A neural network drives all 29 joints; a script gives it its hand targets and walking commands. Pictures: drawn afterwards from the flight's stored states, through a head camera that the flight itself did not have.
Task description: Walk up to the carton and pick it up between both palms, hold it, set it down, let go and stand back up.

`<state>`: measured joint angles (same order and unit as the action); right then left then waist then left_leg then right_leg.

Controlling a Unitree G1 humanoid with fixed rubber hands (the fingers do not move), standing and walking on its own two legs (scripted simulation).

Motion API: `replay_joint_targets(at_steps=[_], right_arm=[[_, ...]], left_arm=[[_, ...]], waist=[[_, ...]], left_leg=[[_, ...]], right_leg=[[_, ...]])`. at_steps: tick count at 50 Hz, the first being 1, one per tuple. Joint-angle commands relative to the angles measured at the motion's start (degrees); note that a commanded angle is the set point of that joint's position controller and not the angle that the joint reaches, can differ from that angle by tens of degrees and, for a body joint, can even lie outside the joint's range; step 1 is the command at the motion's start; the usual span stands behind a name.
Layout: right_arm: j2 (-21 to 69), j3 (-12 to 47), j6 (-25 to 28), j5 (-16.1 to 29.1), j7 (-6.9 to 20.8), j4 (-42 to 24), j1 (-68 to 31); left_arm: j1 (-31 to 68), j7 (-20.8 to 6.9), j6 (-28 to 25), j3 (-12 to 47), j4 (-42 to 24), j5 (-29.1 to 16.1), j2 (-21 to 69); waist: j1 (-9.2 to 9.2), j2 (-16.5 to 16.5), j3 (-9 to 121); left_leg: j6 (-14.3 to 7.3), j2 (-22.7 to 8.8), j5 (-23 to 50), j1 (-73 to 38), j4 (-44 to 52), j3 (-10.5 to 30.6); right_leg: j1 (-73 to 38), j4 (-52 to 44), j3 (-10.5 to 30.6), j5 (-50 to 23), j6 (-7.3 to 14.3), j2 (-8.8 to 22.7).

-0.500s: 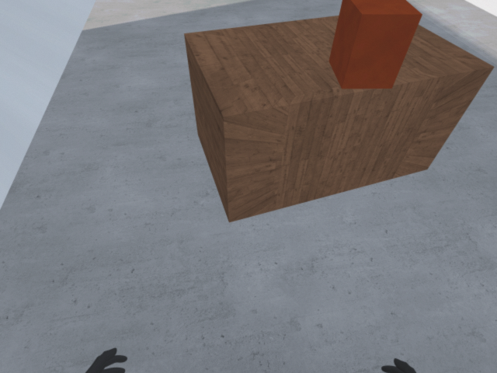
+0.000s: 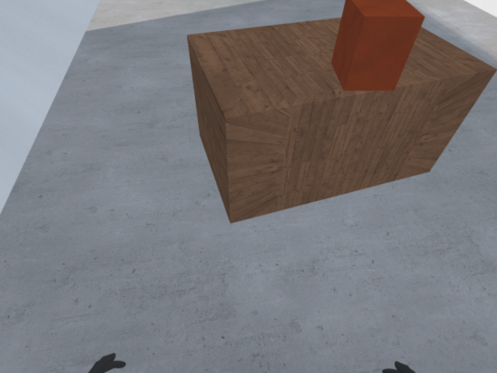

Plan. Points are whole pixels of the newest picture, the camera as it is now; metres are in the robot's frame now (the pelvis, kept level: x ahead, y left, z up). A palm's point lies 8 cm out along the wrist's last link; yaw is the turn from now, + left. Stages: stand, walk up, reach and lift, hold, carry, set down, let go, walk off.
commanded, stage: stand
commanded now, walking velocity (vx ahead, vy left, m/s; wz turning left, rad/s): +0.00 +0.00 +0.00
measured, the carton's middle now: (371, 43) +1.22 -0.41 -0.01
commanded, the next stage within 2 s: none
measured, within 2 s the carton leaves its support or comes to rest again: neither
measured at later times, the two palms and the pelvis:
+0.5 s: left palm out of the picture +0.08 +0.27 -0.10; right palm out of the picture +0.09 -0.26 -0.10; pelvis +0.00 +0.00 +0.00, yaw +0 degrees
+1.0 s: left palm out of the picture +0.08 +0.27 -0.10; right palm out of the picture +0.09 -0.25 -0.10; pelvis +0.00 +0.01 +0.00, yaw +0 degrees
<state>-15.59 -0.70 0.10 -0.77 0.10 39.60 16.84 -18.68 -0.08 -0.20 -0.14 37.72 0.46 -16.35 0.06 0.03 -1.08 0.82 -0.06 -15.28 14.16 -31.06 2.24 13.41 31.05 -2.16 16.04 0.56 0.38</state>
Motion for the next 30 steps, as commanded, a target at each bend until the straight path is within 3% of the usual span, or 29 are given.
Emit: replay_joint_targets(at_steps=[1,30], right_arm=[[-6.9,-2.0,1.0,0.0,-0.3,-3.9,0.3],[-7.1,-1.4,0.9,0.2,-0.4,-3.7,1.4]], left_arm=[[-0.5,0.3,-0.9,-1.9,-3.8,0.0,-6.7],[-0.7,0.3,-0.7,-1.8,-2.3,0.0,-6.8]], waist=[[-0.05,-0.4,-0.4],[0.22,-0.5,-0.3]], left_leg=[[-2.3,-4.0,4.9,0.6,5.1,5.0],[-2.4,-4.2,4.7,1.4,5.7,4.9]], right_leg=[[1.5,-6.7,6.4,-1.6,1.2,4.9],[0.1,-6.7,6.0,-3.0,1.4,5.2]])
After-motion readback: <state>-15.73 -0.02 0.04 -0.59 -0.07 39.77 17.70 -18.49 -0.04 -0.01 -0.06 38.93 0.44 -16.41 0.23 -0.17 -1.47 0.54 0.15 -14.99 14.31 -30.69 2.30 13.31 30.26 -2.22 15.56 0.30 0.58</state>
